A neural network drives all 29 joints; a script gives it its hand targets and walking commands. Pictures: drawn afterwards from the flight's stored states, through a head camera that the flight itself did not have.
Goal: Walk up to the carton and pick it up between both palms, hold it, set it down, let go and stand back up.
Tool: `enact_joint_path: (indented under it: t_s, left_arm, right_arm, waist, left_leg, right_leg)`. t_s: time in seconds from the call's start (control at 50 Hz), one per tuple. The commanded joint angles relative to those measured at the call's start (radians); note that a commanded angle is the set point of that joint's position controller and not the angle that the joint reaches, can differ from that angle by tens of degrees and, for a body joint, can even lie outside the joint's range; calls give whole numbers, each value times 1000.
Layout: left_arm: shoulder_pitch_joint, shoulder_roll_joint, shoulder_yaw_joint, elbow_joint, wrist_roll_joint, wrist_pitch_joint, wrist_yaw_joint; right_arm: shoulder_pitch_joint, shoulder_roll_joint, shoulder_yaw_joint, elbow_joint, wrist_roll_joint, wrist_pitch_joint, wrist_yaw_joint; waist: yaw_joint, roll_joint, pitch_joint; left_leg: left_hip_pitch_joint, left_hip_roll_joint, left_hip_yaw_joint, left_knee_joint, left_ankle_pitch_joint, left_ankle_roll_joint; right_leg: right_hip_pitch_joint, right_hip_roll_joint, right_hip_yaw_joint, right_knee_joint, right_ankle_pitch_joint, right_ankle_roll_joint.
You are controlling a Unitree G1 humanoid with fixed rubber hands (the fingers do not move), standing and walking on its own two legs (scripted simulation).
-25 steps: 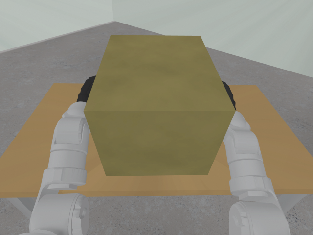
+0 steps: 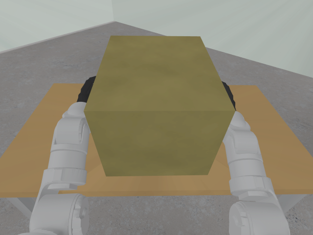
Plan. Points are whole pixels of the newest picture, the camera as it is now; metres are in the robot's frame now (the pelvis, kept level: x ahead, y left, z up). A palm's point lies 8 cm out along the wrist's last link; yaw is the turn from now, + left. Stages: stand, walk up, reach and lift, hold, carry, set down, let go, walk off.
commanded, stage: hold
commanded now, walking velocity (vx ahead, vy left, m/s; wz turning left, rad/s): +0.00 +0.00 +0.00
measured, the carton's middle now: (156, 101) +0.41 +0.01 +0.17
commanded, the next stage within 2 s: none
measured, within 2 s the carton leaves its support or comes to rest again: neither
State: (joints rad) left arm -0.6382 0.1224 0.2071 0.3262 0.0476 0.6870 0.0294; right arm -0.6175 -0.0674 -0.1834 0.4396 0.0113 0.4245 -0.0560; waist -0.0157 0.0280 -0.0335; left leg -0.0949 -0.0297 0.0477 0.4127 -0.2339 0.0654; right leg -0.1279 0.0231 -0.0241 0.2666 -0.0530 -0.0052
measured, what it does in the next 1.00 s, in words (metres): stands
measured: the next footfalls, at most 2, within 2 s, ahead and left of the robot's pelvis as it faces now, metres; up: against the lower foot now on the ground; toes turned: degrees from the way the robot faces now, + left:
none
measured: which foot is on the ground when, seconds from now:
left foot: down 0.00-1.00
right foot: down 0.00-1.00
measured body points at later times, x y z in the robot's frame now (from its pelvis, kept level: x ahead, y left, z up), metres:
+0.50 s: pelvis +0.00 +0.00 +0.00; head -0.05 +0.00 +0.45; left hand +0.38 +0.18 +0.18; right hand +0.38 -0.17 +0.18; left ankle +0.00 +0.07 -0.74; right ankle +0.06 -0.12 -0.74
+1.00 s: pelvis +0.00 +0.00 +0.00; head -0.05 +0.00 +0.45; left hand +0.38 +0.18 +0.18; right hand +0.38 -0.17 +0.18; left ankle +0.00 +0.07 -0.74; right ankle +0.06 -0.12 -0.74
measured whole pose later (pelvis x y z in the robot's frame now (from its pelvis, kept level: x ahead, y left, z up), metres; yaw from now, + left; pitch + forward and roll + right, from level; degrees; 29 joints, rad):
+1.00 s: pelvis +0.00 +0.00 +0.00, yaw +0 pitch -5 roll -2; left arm -0.64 0.12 0.21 0.33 0.05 0.68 0.03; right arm -0.62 -0.07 -0.18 0.44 0.01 0.42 -0.06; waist -0.02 0.03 -0.03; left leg -0.09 -0.03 0.05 0.41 -0.23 0.07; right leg -0.13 0.02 -0.02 0.27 -0.05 -0.01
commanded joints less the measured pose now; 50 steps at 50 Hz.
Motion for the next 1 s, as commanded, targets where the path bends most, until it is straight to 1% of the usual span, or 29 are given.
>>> enact_joint_path:
  t_s: [0.0, 0.04, 0.06, 0.1, 0.12, 0.16, 0.2, 0.28, 0.3, 0.32, 0.38, 0.4, 0.42, 0.44, 0.46, 0.48, 0.52, 0.58, 0.62, 0.64, 0.66, 0.7, 0.72, 0.8, 0.82, 0.86, 0.9, 0.92, 0.98]
  left_arm:
    - [-735, -633, -328, -212, -42, -94, -175]
    - [-731, -641, -373, -342, -69, -101, -163]
    - [-716, -638, -366, -311, -64, -99, -164]
    - [-707, -631, -379, -357, -75, -102, -161]
    - [-741, -632, -372, -363, -65, -100, -158]
    - [-745, -617, -338, -245, -57, -102, -169]
    - [-737, -617, -328, -250, -48, -92, -176]
    - [-715, -614, -340, -325, -53, -96, -177]
    - [-724, -628, -349, -325, -60, -97, -172]
    - [-713, -622, -337, -283, -51, -94, -172]
    - [-701, -654, -377, -312, -58, -86, -157]
    - [-734, -630, -353, -300, -58, -88, -166]
    - [-765, -610, -329, -305, -55, -99, -172]
    - [-775, -637, -369, -346, -77, -103, -167]
    - [-815, -606, -323, -271, -53, -107, -164]
    - [-710, -640, -352, -319, -62, -97, -162]
    - [-747, -608, -321, -261, -57, -106, -166]
    - [-714, -631, -365, -324, -63, -97, -167]
    - [-745, -609, -329, -242, -49, -96, -173]
    - [-766, -630, -352, -271, -69, -100, -174]
    - [-736, -618, -328, -257, -56, -96, -174]
    - [-718, -613, -333, -299, -50, -98, -170]
    - [-703, -642, -371, -364, -67, -96, -165]
    - [-744, -641, -355, -286, -54, -90, -169]
    - [-700, -600, -319, -255, -34, -89, -177]
    - [-734, -638, -372, -344, -58, -90, -168]
    - [-707, -603, -317, -228, -39, -87, -174]
    - [-764, -632, -353, -290, -54, -95, -167]
    - [-710, -624, -369, -363, -74, -100, -169]
  right_arm:
    - [-876, 481, 390, -289, 170, -124, 164]
    - [-802, 470, 400, -288, 186, -116, 156]
    - [-830, 488, 431, -315, 199, -121, 156]
    - [-819, 492, 458, -365, 212, -124, 146]
    - [-802, 469, 431, -299, 212, -113, 150]
    - [-855, 470, 431, -310, 200, -117, 153]
    - [-797, 450, 380, -251, 171, -101, 153]
    - [-820, 490, 432, -319, 203, -116, 150]
    - [-826, 481, 426, -302, 209, -114, 150]
    - [-856, 486, 437, -335, 205, -116, 148]
    - [-824, 451, 419, -299, 204, -109, 154]
    - [-810, 462, 400, -273, 191, -103, 154]
    - [-821, 484, 412, -271, 184, -108, 157]
    - [-822, 483, 417, -309, 191, -114, 160]
    - [-882, 464, 396, -275, 177, -117, 168]
    - [-805, 477, 419, -294, 191, -114, 160]
    - [-875, 486, 430, -312, 194, -115, 154]
    - [-811, 472, 435, -328, 201, -116, 148]
    - [-850, 452, 394, -294, 183, -114, 155]
    - [-832, 474, 399, -286, 180, -110, 153]
    - [-843, 472, 411, -319, 186, -115, 154]
    - [-819, 474, 431, -301, 200, -117, 152]
    - [-774, 474, 428, -288, 201, -109, 150]
    - [-820, 456, 398, -265, 179, -107, 158]
    - [-799, 461, 414, -267, 193, -106, 156]
    - [-790, 453, 400, -259, 186, -112, 158]
    - [-835, 454, 411, -299, 191, -114, 156]
    - [-848, 438, 375, -260, 177, -116, 162]
    - [-805, 483, 452, -351, 211, -120, 148]
  waist:
    - [-25, 0, -457]
    - [-56, 11, -506]
    - [-31, -1, -492]
    - [-29, -14, -538]
    - [-31, 24, -491]
    - [-16, -11, -469]
    - [-50, -10, -432]
    - [-23, -24, -506]
    - [-31, -4, -483]
    - [-10, -24, -481]
    - [-43, 25, -464]
    - [-45, 8, -431]
    - [-15, -19, -456]
    - [-37, 9, -504]
    - [-16, 4, -465]
    - [-28, -10, -503]
    - [-10, -41, -482]
    - [-37, -5, -497]
    - [-28, -13, -439]
    - [-53, -9, -466]
    - [-25, -10, -475]
    - [-19, 3, -468]
    - [-43, 2, -493]
    - [-45, 15, -447]
    - [-15, -4, -438]
    - [-58, 20, -473]
    - [-21, -12, -446]
    - [-55, 18, -449]
    - [-33, -16, -529]
  left_leg:
    - [-117, 43, -113, -174, 170, -93]
    - [-21, 46, -120, -149, 285, -116]
    - [-34, 40, -120, -140, 325, -109]
    - [6, 34, -116, -109, 400, -113]
    - [-1, 41, -123, -124, 356, -122]
    - [-70, 38, -110, -127, 304, -105]
    - [-91, 45, -117, -168, 209, -102]
    - [-46, 29, -106, -138, 313, -96]
    - [-43, 34, -111, -142, 301, -106]
    - [-72, 26, -106, -139, 292, -96]
    - [-21, 55, -136, -151, 285, -119]
    - [-59, 47, -126, -146, 258, -112]
    - [-66, 41, -116, -150, 248, -95]
    - [-53, 45, -122, -144, 291, -110]
    - [-87, 42, -115, -152, 228, -99]
    - [-58, 41, -114, -143, 280, -104]
    - [-63, 31, -111, -142, 270, -85]
    - [-30, 37, -119, -125, 351, -113]
    - [-79, 41, -117, -145, 255, -102]
    - [-86, 43, -116, -159, 227, -103]
    - [-86, 40, -113, -148, 256, -101]
    - [-62, 31, -112, -144, 303, -101]
    - [-9, 45, -125, -141, 341, -113]
    - [-48, 49, -127, -148, 271, -117]
    - [-71, 37, -107, -148, 269, -99]
    - [-10, 52, -122, -146, 313, -126]
    - [-52, 40, -116, -132, 295, -107]
    - [-41, 48, -128, -152, 255, -120]
    - [-21, 32, -109, -115, 374, -106]
  right_leg:
    - [373, -25, 38, 24, 55, -8]
    - [359, -11, 26, 24, 122, -10]
    - [357, -7, 24, 24, 128, -7]
    - [381, -3, 21, 30, 188, -9]
    - [332, -4, 21, 20, 116, -18]
    - [340, -11, 26, 30, 93, -10]
    - [359, -18, 25, 25, 73, -10]
    - [401, -12, 27, 29, 148, -6]
    - [365, -7, 22, 30, 118, -10]
    - [376, -10, 25, 28, 114, -10]
    - [337, -2, 19, 22, 83, -15]
    - [332, -10, 25, 17, 72, -15]
    - [357, -17, 29, 26, 90, -10]
    - [365, -13, 21, 38, 117, -9]
    - [329, -12, 26, 30, 31, -8]
    - [379, -11, 27, 33, 118, -13]
    - [346, -10, 26, 35, 100, -2]
    - [365, -7, 21, 28, 149, -12]
    - [335, -13, 26, 21, 75, -10]
    - [343, -18, 29, 23, 66, -11]
    - [369, -21, 32, 23, 91, -6]
    - [374, -13, 21, 33, 119, -5]
    - [363, -4, 18, 32, 144, -13]
    - [341, -13, 22, 21, 86, -16]
    - [353, -16, 29, 17, 91, -8]
    - [333, -12, 20, 17, 106, -18]
    - [340, -17, 34, 13, 82, -12]
    - [313, -10, 21, 18, 50, -14]
    - [392, -6, 20, 33, 184, -7]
